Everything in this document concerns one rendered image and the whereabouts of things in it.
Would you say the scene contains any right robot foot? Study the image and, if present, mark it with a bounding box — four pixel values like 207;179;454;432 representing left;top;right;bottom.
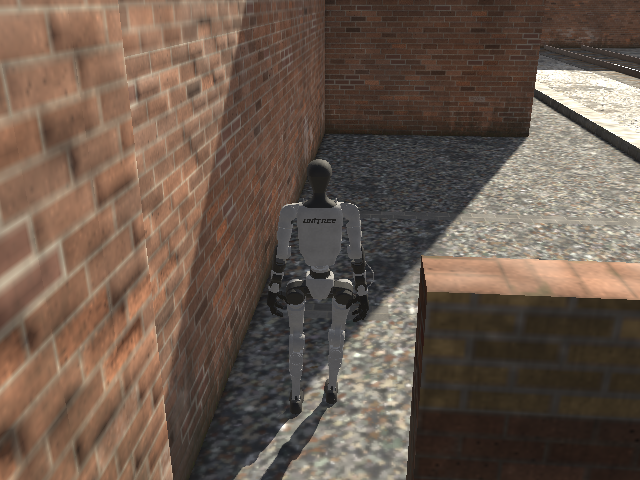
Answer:
324;379;338;404

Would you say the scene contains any left robot hand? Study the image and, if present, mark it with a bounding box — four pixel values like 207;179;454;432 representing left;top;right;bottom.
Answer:
267;291;290;317

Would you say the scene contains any right robot shin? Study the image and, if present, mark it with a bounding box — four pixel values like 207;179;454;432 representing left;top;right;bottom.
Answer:
328;330;345;391

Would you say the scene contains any left robot upper arm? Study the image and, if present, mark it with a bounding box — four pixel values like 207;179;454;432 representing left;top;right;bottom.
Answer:
276;203;299;259

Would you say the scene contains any robot left forearm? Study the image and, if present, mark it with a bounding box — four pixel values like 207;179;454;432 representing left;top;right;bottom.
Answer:
268;244;287;293

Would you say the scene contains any robot right forearm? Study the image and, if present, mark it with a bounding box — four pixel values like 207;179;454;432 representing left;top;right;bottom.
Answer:
351;244;368;296

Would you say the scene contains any right robot upper arm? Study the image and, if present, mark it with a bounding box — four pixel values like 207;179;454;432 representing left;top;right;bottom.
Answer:
340;202;362;259

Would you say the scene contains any right robot hand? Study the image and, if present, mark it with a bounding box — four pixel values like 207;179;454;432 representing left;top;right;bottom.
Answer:
346;293;369;322

